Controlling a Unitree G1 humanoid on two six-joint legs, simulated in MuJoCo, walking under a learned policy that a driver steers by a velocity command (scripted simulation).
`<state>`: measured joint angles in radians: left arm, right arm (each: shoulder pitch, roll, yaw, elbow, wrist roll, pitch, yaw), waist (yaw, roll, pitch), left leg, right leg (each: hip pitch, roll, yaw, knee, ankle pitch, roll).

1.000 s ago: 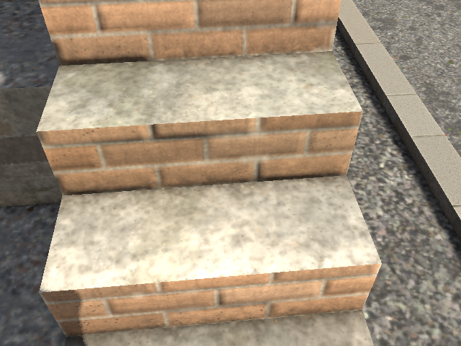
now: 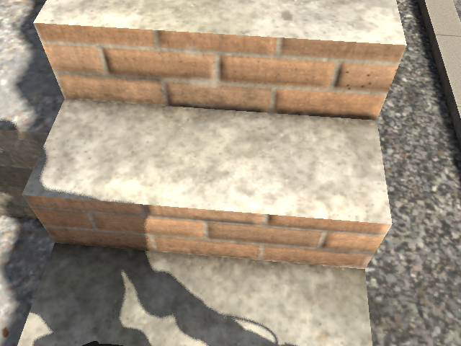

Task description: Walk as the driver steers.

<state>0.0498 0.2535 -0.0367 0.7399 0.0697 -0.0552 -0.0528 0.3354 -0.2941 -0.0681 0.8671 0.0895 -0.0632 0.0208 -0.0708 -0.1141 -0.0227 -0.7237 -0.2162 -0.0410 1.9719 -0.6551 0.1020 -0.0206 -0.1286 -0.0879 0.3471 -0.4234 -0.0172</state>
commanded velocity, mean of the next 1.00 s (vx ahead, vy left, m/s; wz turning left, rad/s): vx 0.50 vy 0.00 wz -0.22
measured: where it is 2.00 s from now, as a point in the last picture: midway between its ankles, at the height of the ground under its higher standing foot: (275, 20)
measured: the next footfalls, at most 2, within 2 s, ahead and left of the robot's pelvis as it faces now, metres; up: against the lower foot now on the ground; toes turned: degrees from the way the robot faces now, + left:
left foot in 0.22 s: +0.09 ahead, -0.01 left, +0.22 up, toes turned +24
right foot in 0.46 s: +0.38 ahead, -0.08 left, +0.38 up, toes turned +17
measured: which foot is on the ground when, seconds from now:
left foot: up 0.00-0.20, down 0.22-0.46, up 0.48-1.00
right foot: down 0.00-0.16, up 0.18-0.44, down 0.46-1.00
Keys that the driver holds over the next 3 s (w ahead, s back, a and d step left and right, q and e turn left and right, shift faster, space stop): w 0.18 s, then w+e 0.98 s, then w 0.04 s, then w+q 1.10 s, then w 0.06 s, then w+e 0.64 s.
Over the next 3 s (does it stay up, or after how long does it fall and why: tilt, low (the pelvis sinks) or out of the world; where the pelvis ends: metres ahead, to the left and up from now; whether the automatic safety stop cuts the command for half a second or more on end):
stays up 1.22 -0.06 0.96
